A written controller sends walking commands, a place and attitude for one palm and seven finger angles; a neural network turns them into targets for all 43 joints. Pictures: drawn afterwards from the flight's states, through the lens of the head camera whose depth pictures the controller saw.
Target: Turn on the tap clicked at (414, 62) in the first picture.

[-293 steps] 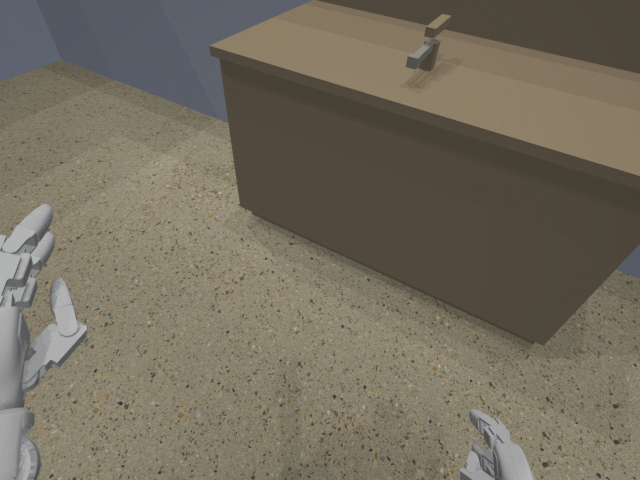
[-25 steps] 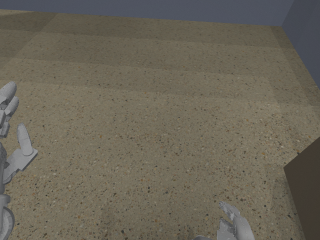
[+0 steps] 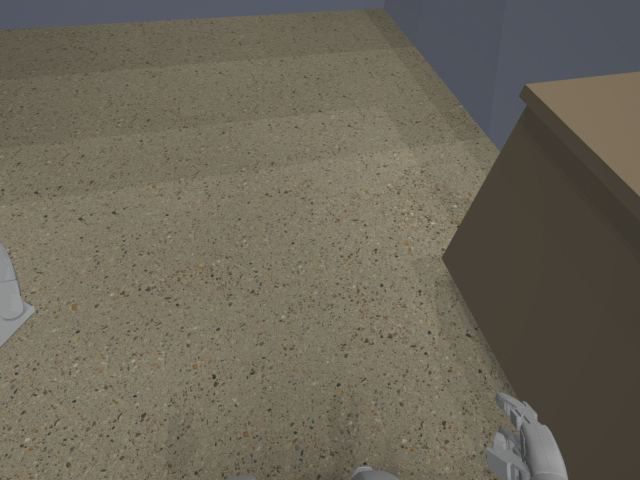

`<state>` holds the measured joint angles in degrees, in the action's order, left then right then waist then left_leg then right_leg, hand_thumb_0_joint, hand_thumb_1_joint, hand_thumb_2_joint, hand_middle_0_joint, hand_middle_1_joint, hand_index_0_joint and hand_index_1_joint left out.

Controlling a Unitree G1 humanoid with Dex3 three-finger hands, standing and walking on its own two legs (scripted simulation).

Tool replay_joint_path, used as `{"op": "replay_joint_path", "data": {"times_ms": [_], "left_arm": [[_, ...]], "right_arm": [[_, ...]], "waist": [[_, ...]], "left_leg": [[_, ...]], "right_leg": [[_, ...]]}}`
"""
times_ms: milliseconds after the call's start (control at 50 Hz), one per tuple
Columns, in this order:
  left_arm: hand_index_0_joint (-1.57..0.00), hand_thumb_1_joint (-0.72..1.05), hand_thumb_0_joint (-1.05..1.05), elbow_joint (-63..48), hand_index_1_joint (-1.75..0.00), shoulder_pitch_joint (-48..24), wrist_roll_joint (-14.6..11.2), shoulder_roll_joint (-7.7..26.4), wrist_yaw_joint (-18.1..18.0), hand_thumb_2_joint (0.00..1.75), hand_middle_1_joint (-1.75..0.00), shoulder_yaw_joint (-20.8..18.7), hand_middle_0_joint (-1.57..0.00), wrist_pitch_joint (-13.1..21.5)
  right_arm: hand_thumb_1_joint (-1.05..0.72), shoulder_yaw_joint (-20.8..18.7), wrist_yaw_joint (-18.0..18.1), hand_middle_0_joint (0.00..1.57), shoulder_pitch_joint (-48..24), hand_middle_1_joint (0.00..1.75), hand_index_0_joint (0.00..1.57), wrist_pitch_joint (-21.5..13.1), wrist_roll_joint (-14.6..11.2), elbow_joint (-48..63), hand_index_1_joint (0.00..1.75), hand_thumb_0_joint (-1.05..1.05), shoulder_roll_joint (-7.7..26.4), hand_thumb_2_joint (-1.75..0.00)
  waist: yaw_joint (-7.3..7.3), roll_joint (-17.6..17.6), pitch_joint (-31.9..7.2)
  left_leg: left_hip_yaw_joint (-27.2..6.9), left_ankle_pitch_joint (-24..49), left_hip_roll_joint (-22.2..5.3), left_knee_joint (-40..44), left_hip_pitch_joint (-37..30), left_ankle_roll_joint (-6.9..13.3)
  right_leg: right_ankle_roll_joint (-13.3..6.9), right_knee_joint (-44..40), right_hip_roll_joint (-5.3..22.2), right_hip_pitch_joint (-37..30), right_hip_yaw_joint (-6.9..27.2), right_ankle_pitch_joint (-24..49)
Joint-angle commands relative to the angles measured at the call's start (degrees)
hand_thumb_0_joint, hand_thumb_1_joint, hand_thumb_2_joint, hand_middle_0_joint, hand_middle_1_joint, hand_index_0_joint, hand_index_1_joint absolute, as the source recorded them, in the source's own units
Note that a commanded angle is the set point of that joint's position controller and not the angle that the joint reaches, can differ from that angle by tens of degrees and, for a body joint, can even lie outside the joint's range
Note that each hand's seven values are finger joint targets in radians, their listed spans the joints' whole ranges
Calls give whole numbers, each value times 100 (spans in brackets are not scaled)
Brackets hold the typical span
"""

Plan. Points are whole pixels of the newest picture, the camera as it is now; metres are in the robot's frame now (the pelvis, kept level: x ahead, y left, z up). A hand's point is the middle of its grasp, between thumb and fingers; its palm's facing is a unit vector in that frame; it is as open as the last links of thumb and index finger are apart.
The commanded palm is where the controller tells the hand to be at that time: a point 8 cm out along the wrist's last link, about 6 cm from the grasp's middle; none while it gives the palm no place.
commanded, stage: turn to face it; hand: left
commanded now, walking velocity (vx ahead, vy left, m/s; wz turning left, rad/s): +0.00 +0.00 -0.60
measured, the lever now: out of the picture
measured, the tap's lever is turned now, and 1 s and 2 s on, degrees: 0 0 0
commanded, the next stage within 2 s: none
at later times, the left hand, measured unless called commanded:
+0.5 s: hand (273, 329) +0.22 +0.06 +0.18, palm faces +0.04 -0.82 -0.58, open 7.4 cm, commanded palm +0.17 +0.14 +0.19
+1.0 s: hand (335, 364) +0.19 +0.01 +0.19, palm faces -0.11 -0.91 -0.40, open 7.4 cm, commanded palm +0.17 +0.08 +0.19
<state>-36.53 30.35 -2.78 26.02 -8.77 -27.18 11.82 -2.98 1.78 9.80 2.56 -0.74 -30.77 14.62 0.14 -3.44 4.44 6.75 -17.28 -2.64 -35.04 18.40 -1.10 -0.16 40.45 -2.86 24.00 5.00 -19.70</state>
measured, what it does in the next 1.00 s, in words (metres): walks backwards, turning right: right foot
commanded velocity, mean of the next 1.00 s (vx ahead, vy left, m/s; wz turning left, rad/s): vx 0.00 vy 0.00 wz -0.60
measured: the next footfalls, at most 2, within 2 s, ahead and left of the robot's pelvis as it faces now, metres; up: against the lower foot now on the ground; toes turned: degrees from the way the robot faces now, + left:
right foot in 0.34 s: -0.04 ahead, -0.16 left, +0.00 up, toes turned -21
left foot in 1.02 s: -0.05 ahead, +0.05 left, +0.00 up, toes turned -30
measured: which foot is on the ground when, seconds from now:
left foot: down 0.00-0.34, up 0.36-1.00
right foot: up 0.00-0.32, down 0.34-1.00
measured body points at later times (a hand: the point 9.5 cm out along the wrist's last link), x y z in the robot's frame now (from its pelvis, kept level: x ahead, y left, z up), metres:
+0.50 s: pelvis -0.07 -0.08 +0.01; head -0.01 -0.14 +0.45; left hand +0.21 +0.11 +0.21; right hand +0.00 -0.36 -0.12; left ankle -0.05 +0.07 -0.63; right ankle -0.07 -0.14 -0.72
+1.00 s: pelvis -0.12 -0.07 +0.02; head -0.10 -0.09 +0.46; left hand +0.19 +0.06 +0.21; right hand -0.08 -0.37 -0.07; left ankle -0.09 +0.07 -0.71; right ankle -0.07 -0.15 -0.72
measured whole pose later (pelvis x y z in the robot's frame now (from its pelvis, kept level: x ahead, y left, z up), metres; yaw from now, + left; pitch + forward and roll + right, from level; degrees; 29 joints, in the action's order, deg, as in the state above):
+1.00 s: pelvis -0.12 -0.07 +0.02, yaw -33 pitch +4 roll +2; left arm -29.5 25.6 -2.7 21.1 -7.6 -19.3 10.1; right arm 0.1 0.0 8.8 6.2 -0.6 -29.1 12.6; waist 2.8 -2.3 -1.0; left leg 2.7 -24.5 -0.3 -30.1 14.1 -1.7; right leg -5.5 21.0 -9.4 21.8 9.1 -1.6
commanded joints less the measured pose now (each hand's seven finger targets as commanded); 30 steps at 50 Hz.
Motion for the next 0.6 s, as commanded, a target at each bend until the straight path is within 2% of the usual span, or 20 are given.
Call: {"op": "replay_joint_path", "data": {"times_ms": [0, 20, 60, 100, 120, 180, 220, 240, 260, 280, 300, 320, 340, 360, 380, 400, 420, 440, 520, 580], "left_arm": [[-20, 90, 0, -663, -30, -520, 194, 690, -41, 90, -30, -286, -20, 355], [-20, 90, 0, -939, -30, -931, 217, 616, 1, 90, -30, -97, -20, 378], [-20, 90, 0, -989, -30, -1197, 208, 186, 45, 90, -30, 431, -20, 289], [-20, 90, 0, -1075, -30, -1299, 201, 230, 21, 90, -30, 451, -20, 226], [-20, 90, 0, -1097, -30, -1324, 218, 385, 4, 90, -30, 329, -20, 201], [-20, 90, 0, -862, -30, -1021, 150, 436, -4, 90, -30, 153, -20, 209], [-20, 90, 0, -590, -30, -689, 100, 547, -5, 90, -30, -83, -20, 184], [-20, 90, 0, -669, -30, -656, 57, 478, 11, 90, -30, -61, -20, 201], [-20, 90, 0, -622, -30, -551, 40, 535, 14, 90, -30, -159, -20, 200], [-20, 90, 0, -622, -30, -546, 42, 544, 27, 90, -30, -178, -20, 193], [-20, 90, 0, -589, -30, -530, 60, 651, 30, 90, -30, -251, -20, 187], [-20, 90, 0, -466, -30, -355, 81, 789, -4, 90, -30, -328, -20, 176], [-20, 90, 0, -537, -30, -358, 23, 1125, -80, 90, -30, -655, -20, 172], [-20, 90, 0, -401, -30, -307, -53, 917, -76, 90, -30, -533, -20, 89], [-20, 90, 0, -471, -30, -41, -95, 916, -44, 90, -30, -557, -20, 68], [-20, 90, 0, -516, -30, 193, -108, 898, -63, 90, -30, -691, -20, 94], [-20, 90, 0, -435, -30, 332, -136, 883, -85, 90, -30, -762, -20, 103], [-20, 90, 0, -445, -30, 433, -126, 737, -96, 90, -30, -675, -20, 144], [-20, 90, 0, -632, -30, 41, -119, 804, -140, 90, -30, -561, -20, 239], [-20, 90, 0, -496, -30, 12, -112, 720, -155, 90, -30, -451, -20, 251]], "right_arm": [[-90, 3, -2, 20, -402, 30, 20, -397, 106, 879, 30, 0, 416, -90], [-90, -41, -51, 20, -314, 30, 20, -424, 75, 809, 30, 0, 460, -90], [-90, -85, -147, 20, -223, 30, 20, -485, 2, 776, 30, 0, 516, -90], [-90, -63, -203, 20, -189, 30, 20, -565, -29, 815, 30, 0, 496, -90], [-90, -47, -208, 20, -203, 30, 20, -604, -21, 831, 30, 0, 510, -90], [-90, -18, -214, 20, -165, 30, 20, -702, 3, 867, 30, 0, 475, -90], [-90, -33, -199, 20, -50, 30, 20, -725, 0, 865, 30, 0, 470, -90], [-90, -21, -224, 20, -7, 30, 20, -740, -4, 880, 30, 0, 428, -90], [-90, -30, -234, 20, 36, 30, 20, -754, -8, 856, 30, 0, 432, -90], [-90, -39, -255, 20, 104, 30, 20, -745, -18, 841, 30, 0, 433, -90], [-90, -43, -271, 20, 168, 30, 20, -715, -64, 815, 30, 0, 372, -90], [-90, 0, -240, 20, 118, 30, 20, -688, -67, 894, 30, 0, 179, -90], [-90, 144, -191, 20, -287, 30, 20, -679, -27, 1021, 30, 0, 169, -90], [-90, 92, -178, 20, -303, 30, 20, -649, -104, 871, 30, 0, 166, -90], [-90, 58, -173, 20, -309, 30, 20, -584, -131, 918, 30, 0, 207, -90], [-90, 110, -165, 20, -379, 30, 20, -459, -97, 846, 30, 0, 115, -90], [-90, 170, -140, 20, -529, 30, 20, -337, -85, 773, 30, 0, 56, -90], [-90, 148, -118, 20, -583, 30, 20, -255, -65, 735, 30, 0, 77, -90], [-90, -10, -33, 20, -641, 30, 20, -156, -41, 655, 30, 0, 266, -90], [-90, -92, -25, 20, -553, 30, 20, -175, -21, 654, 30, 0, 379, -90]], "waist": [[45, 1857, -718], [35, 1695, -636], [7, 1769, -507], [11, 1957, -432], [20, 2028, -408], [-5, 2074, -451], [8, 2028, -612], [15, 2042, -767], [33, 1968, -915], [31, 1703, -1031], [25, 901, -1205], [49, -569, -1342], [173, -1317, -1270], [124, -1291, -1549], [58, -1149, -1481], [37, -758, -1466], [94, -367, -1575], [59, -220, -1518], [14, 74, -1348], [91, 33, -1312]], "left_leg": [[-1782, 2700, -2594, 1607, -677, 916], [-1370, 2616, -2439, 1464, -681, 855], [-487, 2441, -2016, 1405, -669, 644], [-110, 1941, -1853, 1515, -426, 477], [-33, 1660, -1860, 1587, -370, 442], [-74, 1265, -2046, 1667, -383, 452], [144, 1498, -2049, 1399, -617, 362], [215, 1780, -2014, 1125, -770, 298], [338, 1913, -1958, 758, -856, 207], [428, 1777, -1835, 269, -702, 82], [573, 1206, -1540, -601, -476, -52], [567, -780, -853, -1733, 607, -253], [132, -2232, -284, -2866, 1828, -424], [-535, -1799, -460, -3509, 1918, -425], [-796, -1403, -499, -3789, 1998, -437], [-770, -1071, -488, -4025, 2214, -489], [-793, -867, -474, -4035, 2282, -524], [-756, -654, -433, -3984, 2277, -542], [-781, -373, -329, -3531, 1885, -509], [-763, -403, -230, -2906, 1607, -440]], "right_leg": [[255, 3152, 414, 1090, -204, -1143], [272, 3142, 534, 1088, -224, -920], [353, 2680, 557, 956, -569, -529], [405, 1977, 506, 465, -901, -377], [423, 1710, 505, 313, -1041, -347], [431, 929, 452, -66, -1271, -572], [418, 294, 358, -286, -1424, -608], [391, -110, 315, -462, -1441, -560], [353, -563, 260, -747, -1460, -182], [296, -1094, 287, -1214, -1398, 407], [108, -1629, 644, -1637, -961, 1210], [-366, -1726, 1484, -2374, 433, 3480], [-829, -1619, 2192, -2606, 1604, 5748], [-861, -1492, 2281, -2663, 1438, 5810], [-820, -1458, 2097, -2642, 1368, 5295], [-910, -1354, 1969, -2877, 1206, 5064], [-886, -1324, 1844, -2928, 990, 4800], [-848, -1443, 1770, -2900, 824, 4619], [-809, -1790, 1680, -2376, 915, 3816], [-823, -2003, 1602, -2165, 1254, 3195]]}}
